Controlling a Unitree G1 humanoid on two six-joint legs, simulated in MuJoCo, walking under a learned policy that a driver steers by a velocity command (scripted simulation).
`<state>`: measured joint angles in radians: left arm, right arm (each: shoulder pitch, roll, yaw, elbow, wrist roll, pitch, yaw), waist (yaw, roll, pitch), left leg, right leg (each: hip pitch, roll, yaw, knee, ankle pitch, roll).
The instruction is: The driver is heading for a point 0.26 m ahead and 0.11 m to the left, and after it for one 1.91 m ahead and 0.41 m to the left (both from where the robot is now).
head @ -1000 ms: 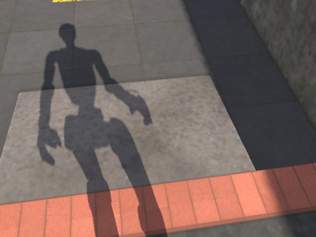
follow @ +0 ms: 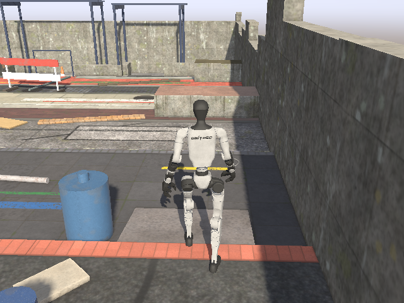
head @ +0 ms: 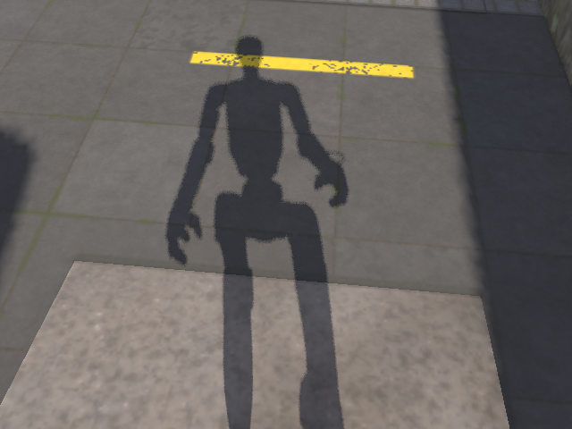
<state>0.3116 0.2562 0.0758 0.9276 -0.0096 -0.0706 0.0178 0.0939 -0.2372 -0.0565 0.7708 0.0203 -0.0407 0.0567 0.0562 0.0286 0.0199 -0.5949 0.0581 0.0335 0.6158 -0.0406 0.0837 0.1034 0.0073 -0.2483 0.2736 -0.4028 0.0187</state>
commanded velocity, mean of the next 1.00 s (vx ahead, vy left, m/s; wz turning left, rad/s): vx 0.18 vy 0.00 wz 0.35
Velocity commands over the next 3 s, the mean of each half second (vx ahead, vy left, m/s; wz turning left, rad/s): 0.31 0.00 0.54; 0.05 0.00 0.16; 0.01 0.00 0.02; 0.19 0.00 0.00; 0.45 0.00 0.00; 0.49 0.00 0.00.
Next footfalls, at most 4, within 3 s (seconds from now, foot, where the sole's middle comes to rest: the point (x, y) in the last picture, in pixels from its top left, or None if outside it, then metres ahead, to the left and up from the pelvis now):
0.04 left None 0.19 0.10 -0.77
0.50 right None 0.44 -0.04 -0.80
0.82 left None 0.29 0.18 -0.78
2.32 right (289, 331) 0.75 0.06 -0.85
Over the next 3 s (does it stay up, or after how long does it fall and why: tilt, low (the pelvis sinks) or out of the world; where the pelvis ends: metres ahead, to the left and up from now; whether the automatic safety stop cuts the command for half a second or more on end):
stays up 0.94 0.28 -0.09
